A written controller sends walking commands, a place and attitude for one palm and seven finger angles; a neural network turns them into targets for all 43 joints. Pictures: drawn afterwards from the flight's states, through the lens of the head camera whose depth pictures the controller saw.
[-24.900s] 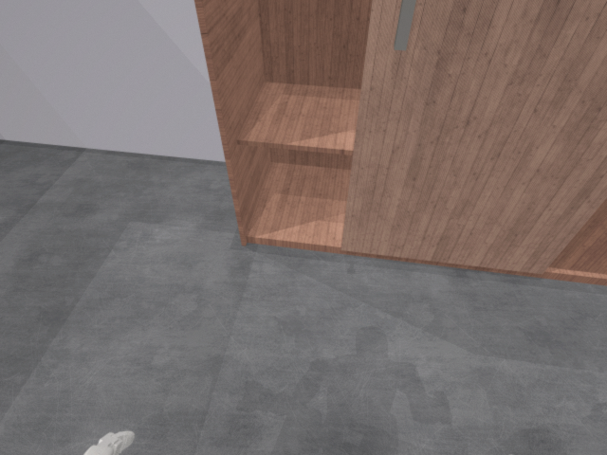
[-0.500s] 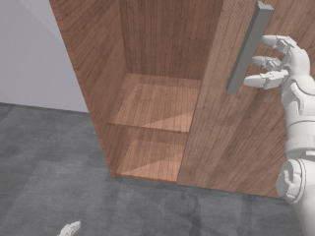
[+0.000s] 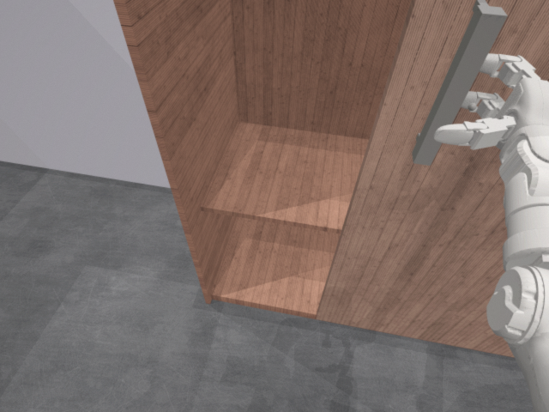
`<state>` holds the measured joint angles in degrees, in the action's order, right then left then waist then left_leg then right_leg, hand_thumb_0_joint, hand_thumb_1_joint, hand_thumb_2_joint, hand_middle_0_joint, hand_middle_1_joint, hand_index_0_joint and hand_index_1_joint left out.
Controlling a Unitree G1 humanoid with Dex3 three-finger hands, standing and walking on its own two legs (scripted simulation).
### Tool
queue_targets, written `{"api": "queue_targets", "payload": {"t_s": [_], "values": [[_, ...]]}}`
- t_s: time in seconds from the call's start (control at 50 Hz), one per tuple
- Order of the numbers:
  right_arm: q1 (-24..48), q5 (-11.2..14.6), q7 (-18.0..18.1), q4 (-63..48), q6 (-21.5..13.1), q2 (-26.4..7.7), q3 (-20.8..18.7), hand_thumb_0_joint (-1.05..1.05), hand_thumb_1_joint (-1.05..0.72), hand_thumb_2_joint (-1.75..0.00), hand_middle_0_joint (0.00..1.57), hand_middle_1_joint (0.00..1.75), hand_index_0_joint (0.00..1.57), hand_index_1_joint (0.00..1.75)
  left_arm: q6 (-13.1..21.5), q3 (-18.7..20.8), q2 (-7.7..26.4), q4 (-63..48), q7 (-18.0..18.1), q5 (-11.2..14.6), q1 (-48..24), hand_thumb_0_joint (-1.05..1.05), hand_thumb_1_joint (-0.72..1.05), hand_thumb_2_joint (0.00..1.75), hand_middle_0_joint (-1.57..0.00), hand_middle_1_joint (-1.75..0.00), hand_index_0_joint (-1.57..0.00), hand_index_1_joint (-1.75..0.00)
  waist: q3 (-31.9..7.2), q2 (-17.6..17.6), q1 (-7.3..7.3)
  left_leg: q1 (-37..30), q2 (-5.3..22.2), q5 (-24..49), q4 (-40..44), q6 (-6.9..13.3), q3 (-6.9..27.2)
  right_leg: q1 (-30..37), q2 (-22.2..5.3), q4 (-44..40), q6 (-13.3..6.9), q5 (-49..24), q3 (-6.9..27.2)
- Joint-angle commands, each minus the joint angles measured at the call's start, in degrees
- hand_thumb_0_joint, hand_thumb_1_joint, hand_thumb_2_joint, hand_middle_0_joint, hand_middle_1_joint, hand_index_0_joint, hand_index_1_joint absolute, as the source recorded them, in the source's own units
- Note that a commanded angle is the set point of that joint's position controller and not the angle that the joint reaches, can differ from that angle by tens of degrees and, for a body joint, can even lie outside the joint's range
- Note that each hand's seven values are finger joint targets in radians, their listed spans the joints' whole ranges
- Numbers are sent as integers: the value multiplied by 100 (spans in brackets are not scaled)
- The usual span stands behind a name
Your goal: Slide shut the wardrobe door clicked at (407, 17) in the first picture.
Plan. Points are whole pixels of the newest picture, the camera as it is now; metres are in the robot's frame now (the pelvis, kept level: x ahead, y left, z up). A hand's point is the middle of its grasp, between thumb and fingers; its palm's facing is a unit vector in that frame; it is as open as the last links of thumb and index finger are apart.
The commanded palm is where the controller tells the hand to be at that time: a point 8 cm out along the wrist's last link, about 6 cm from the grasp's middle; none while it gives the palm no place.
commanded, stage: slide the fingers in behind the handle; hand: right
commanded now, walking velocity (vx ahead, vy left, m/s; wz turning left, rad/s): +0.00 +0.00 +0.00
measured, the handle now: (447, 90) +0.53 -0.16 +0.23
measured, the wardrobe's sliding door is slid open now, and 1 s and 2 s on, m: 0.41 0.41 0.41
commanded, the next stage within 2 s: move the hooked fingers beside the handle in 0.42 s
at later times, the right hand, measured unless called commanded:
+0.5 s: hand (461, 108) +0.49 -0.17 +0.23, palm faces +0.05 +1.00 +0.01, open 13.7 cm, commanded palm +0.47 -0.21 +0.22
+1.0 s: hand (463, 111) +0.49 -0.17 +0.23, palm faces +0.05 +1.00 +0.00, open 13.9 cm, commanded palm +0.46 -0.22 +0.22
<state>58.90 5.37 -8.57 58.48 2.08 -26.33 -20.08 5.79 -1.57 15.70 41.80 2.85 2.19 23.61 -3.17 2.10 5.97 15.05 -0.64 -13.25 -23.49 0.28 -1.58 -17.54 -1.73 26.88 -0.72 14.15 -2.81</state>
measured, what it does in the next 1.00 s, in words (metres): stands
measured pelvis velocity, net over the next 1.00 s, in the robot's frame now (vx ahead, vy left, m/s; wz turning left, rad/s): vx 0.00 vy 0.00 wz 0.00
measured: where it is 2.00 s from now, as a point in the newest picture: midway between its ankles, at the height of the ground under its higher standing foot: outside the picture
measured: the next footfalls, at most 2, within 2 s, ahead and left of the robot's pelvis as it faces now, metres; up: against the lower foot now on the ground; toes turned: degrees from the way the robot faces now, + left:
none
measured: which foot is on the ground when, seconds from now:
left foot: down 0.00-1.00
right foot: down 0.00-1.00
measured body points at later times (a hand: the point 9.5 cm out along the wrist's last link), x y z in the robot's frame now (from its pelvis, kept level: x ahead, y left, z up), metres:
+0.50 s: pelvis -0.01 +0.00 +0.00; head +0.03 +0.00 +0.45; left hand +0.04 +0.27 -0.12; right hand +0.48 -0.22 +0.23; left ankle -0.02 +0.12 -0.74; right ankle -0.01 -0.11 -0.74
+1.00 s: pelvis +0.00 +0.00 +0.00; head +0.02 +0.01 +0.45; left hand +0.04 +0.27 -0.12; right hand +0.48 -0.22 +0.23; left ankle -0.02 +0.12 -0.74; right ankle -0.01 -0.11 -0.74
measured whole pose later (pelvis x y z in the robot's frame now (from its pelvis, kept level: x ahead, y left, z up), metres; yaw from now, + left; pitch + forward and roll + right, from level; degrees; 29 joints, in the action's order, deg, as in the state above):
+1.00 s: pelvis +0.00 +0.00 +0.00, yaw +0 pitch +5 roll +1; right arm 58.3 5.5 -8.2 57.1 2.0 -24.8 -18.7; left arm 6.8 -1.5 15.9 41.0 2.7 2.4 22.6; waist -2.9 2.2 5.5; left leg 15.6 -0.6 -13.5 -23.9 0.3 -1.7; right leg -18.1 -1.6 27.2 -0.7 14.3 -2.6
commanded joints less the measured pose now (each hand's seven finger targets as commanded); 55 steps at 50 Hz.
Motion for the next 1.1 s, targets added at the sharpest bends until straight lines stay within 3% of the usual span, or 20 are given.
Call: {"api": "queue_targets", "payload": {"t_s": [0.0,0.04,0.1,0.16,0.18,0.2,0.22,0.28,0.4,0.48,0.56,0.64,0.76,0.82,0.88,0.9,0.96,1.02,1.04,1.08], "values": [[2963,76,-65,-1245,-335,-1260,41,0,50,-30,30,120,30,120,229,332,866,-584,67,55,74,0,90,90,-20,-30,-20,-30,-1639,-92,-40,-308,-116,1747,181,88,-29,1054,114,-133,-203,-1666,258],[2895,60,-62,-1264,-284,-1454,-83,0,50,-30,30,120,30,120,218,349,895,-573,73,64,97,0,90,90,-20,-30,-20,-30,-1640,-49,-71,-305,-114,1648,195,95,-22,1031,115,-164,-201,-1603,269],[3068,114,-74,-1300,-261,-1142,165,0,50,-30,30,120,30,120,232,336,869,-571,86,82,32,0,90,90,-20,-30,-20,-30,-1507,47,11,-162,-104,1453,244,86,-20,1038,116,-181,-194,-1410,255],[3281,121,-31,-1141,-282,-1085,228,0,50,-30,30,120,30,120,289,324,885,-505,99,71,73,0,90,90,-20,-30,-20,-30,-1382,-109,84,27,-101,1097,275,69,-35,971,110,-205,-191,-1121,314],[3394,129,-9,-1123,-313,-1043,263,0,50,-30,30,120,30,120,294,327,875,-479,105,61,70,0,90,90,-20,-30,-20,-30,-1347,28,107,53,-80,1045,303,75,-14,977,119,-173,-193,-1079,283],[3515,131,4,-1154,-346,-1040,260,0,50,-30,30,120,30,120,330,321,886,-468,101,48,95,0,90,90,-20,-30,-20,-30,-1471,-69,141,74,-94,1064,274,62,-16,1036,121,-169,-197,-1090,321],[3577,114,26,-1176,-384,-1106,229,0,50,-30,30,120,30,120,351,321,882,-456,101,54,86,0,90,90,-20,-30,-20,-30,-1553,70,122,99,-87,1033,267,68,4,1094,114,-160,-186,-1091,325],[3844,110,84,-1266,-528,-862,423,0,50,-30,30,120,30,120,423,304,847,-424,85,22,112,0,90,90,-20,-30,-20,-30,-1702,240,165,157,-80,1044,231,80,-17,1252,121,-114,-157,-1201,366],[3781,-11,218,-692,-562,-1438,-73,0,50,-30,30,120,30,120,425,293,906,-375,60,-17,233,0,90,90,-20,-30,-20,-30,-1896,-208,106,-154,-76,1408,100,48,23,917,145,-86,-190,-1308,332],[3870,-61,176,-813,-625,-998,287,0,50,-30,30,120,30,120,413,318,842,-402,16,-21,258,0,90,90,-20,-30,-20,-30,-1904,56,169,-33,-85,1575,79,64,-1,1088,156,12,-179,-1550,332],[3857,15,143,-745,-599,-938,303,0,50,-30,30,120,30,120,404,320,860,-383,21,3,259,0,90,90,-20,-30,-20,-30,-1694,37,211,134,-105,1363,126,53,-8,1049,131,-30,-171,-1356,341],[3623,45,106,-906,-593,-1012,185,0,50,-30,30,120,30,120,391,330,853,-416,21,1,268,0,90,90,-20,-30,-20,-30,-1918,135,84,10,-113,1590,63,87,-21,1214,122,-1,-163,-1683,360],[3378,70,86,-992,-520,-1230,20,0,50,-30,30,120,30,120,342,326,871,-468,42,22,226,0,90,90,-20,-30,-20,-30,-1780,-225,27,-175,-117,1604,85,61,-31,985,119,-70,-196,-1560,316],[3323,29,82,-1220,-504,-1096,135,0,50,-30,30,120,30,120,340,321,830,-530,33,27,153,0,90,90,-20,-30,-20,-30,-1827,22,3,-159,-114,1620,76,80,-40,1126,120,-65,-177,-1653,318],[3109,14,104,-1262,-452,-1412,-94,0,50,-30,30,120,30,120,290,317,870,-561,41,23,135,0,90,90,-20,-30,-20,-30,-1821,37,-82,-302,-105,1621,95,101,-31,1031,129,-84,-191,-1621,291],[3201,29,95,-1431,-456,-1282,11,0,50,-30,30,120,30,120,298,310,843,-607,38,38,83,0,90,90,-20,-30,-20,-30,-1871,75,-50,-297,-104,1663,90,93,-28,1105,124,-109,-181,-1647,299],[2826,65,73,-1711,-394,-1225,-2,0,50,-30,30,120,30,120,302,321,822,-685,38,60,-10,0,90,90,-20,-30,-20,-30,-1994,122,-149,-385,-113,1864,79,111,-28,1286,103,-87,-176,-1911,288],[2645,159,18,-1935,-285,-1228,-59,0,50,-30,30,120,30,120,264,336,830,-739,48,66,-88,0,90,90,-20,-30,-20,-30,-2064,-126,-187,-609,-118,2105,83,89,-23,1235,117,-98,-207,-2006,239],[2501,180,-3,-1798,-212,-1283,-123,0,50,-30,30,120,30,120,240,329,842,-741,68,85,-111,0,90,90,-20,-30,-20,-30,-1921,-312,-196,-617,-118,2096,91,87,-34,1149,113,-110,-222,-1948,237],[2597,152,-21,-2026,-160,-1225,4,0,50,-30,30,120,30,120,205,319,825,-768,71,88,-153,0,90,90,-20,-30,-20,-30,-1867,-74,-197,-639,-99,2111,96,110,-50,1177,132,-117,-217,-2008,236]]}}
